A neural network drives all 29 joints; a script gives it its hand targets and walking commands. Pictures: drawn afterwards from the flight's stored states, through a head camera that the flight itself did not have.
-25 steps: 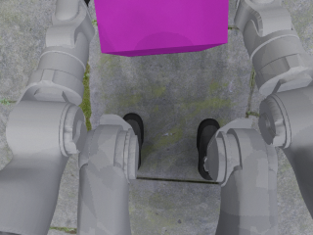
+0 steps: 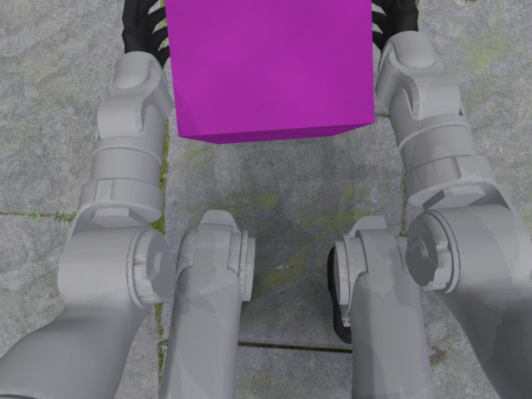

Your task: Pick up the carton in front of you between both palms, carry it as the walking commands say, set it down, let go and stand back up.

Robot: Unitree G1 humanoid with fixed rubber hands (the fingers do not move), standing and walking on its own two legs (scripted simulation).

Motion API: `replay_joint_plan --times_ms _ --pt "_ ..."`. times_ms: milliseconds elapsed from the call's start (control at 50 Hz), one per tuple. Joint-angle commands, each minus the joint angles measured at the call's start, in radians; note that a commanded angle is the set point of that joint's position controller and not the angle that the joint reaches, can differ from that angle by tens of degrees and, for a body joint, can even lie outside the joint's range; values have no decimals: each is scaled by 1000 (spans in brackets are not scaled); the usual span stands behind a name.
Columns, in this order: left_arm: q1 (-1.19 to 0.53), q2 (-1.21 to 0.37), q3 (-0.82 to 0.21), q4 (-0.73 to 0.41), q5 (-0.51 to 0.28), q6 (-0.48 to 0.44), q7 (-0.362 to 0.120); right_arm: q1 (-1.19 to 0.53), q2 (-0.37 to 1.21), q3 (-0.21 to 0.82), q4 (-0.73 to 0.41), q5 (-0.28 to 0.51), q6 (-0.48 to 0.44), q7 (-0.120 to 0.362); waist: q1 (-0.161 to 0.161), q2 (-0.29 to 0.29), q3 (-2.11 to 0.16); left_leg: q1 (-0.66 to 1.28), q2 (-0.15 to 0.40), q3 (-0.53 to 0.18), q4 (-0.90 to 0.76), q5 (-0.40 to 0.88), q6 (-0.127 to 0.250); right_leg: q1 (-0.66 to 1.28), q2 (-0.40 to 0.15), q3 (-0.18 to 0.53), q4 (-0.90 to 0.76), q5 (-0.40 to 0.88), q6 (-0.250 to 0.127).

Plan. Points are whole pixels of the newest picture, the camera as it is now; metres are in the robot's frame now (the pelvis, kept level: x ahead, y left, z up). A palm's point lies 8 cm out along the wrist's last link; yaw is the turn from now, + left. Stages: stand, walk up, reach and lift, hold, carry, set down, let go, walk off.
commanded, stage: reach and lift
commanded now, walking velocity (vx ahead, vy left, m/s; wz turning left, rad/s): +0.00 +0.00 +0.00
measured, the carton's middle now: (270, 64) +0.53 +0.04 -0.18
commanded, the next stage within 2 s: none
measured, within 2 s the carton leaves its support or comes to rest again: neither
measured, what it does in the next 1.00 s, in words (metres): rises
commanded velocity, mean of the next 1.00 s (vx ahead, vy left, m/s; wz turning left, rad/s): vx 0.00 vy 0.00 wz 0.00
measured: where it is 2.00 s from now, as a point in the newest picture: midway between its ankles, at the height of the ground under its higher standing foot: (284, 303)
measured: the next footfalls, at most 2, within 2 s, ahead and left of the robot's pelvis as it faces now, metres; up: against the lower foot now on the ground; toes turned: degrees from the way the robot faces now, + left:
none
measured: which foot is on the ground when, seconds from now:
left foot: down 0.00-1.00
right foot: down 0.00-1.00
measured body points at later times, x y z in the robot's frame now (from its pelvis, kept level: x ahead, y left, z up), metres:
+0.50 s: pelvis -0.01 +0.00 +0.12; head +0.25 +0.01 +0.49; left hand +0.49 +0.18 +0.06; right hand +0.51 -0.12 +0.06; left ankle +0.11 +0.13 -0.34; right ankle +0.10 -0.13 -0.34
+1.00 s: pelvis +0.04 +0.00 +0.26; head +0.19 +0.01 +0.69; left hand +0.44 +0.17 +0.22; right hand +0.46 -0.13 +0.22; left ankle +0.11 +0.14 -0.34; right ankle +0.10 -0.13 -0.34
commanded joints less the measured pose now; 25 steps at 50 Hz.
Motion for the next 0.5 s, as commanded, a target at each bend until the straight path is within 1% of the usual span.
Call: replay_joint_plan --times_ms 0,20,40,100,140,180,300,340,420,480 --pt "-600 -1084 -385 -78 20 54 -332 -497 1145 269 -42 -56 36 279 -3 -23 -1216 625 -70 186 -294 295 44 571 79 -162 -312 273 -53" --pt "-581 -1083 -345 -38 57 61 -340 -472 1144 217 1 -90 44 288 -5 -12 -1128 583 -69 186 -322 234 45 529 80 -159 -342 212 -57" --pt "-576 -1089 -316 -22 85 65 -344 -466 1153 182 21 -113 47 296 -3 -1 -1085 568 -72 190 -347 198 46 515 80 -160 -366 180 -60" --pt "-590 -1101 -268 -13 126 70 -349 -510 1156 136 10 -140 50 311 10 7 -1102 608 -79 191 -401 179 49 537 81 -164 -416 161 -63" --pt "-608 -1106 -260 -19 137 69 -349 -544 1161 136 -12 -139 51 317 14 -1 -1136 642 -82 186 -429 179 52 559 82 -162 -445 158 -64" --pt "-623 -1119 -271 -34 133 72 -348 -566 1170 152 -35 -132 55 320 12 -10 -1186 685 -83 183 -456 177 54 600 84 -161 -474 157 -62" --pt "-598 -1163 -285 -34 138 112 -358 -552 1196 177 -57 -138 92 332 3 -20 -1297 806 -84 185 -543 131 56 713 86 -158 -572 110 -53" --pt "-565 -1191 -301 -39 136 128 -364 -519 1219 191 -67 -137 106 339 0 -18 -1333 860 -84 184 -572 145 55 753 86 -158 -605 121 -49" --pt "-486 -1243 -364 -89 111 140 -372 -428 1270 244 -109 -114 117 353 -4 -8 -1393 983 -83 177 -620 263 46 835 88 -154 -652 230 -41" --pt "-429 -1268 -410 -121 92 134 -372 -376 1295 289 -151 -90 110 356 -4 -3 -1374 1034 -84 167 -654 327 41 880 89 -145 -686 288 -39"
